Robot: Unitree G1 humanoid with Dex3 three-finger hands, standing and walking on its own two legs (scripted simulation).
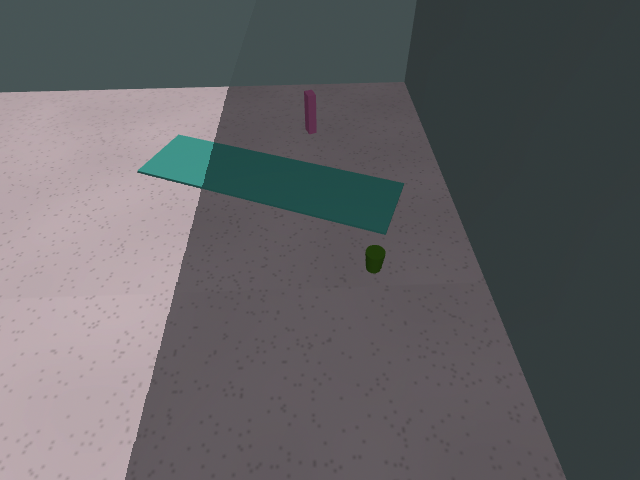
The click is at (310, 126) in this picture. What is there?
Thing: carton on end
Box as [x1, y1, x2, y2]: [304, 90, 316, 133]
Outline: 304,91 305,128 309,133 316,132 315,94 311,90
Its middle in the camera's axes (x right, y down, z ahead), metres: -0.05 -0.76 +2.27
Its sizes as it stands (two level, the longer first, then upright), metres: 0.067 0.046 0.235
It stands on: the floor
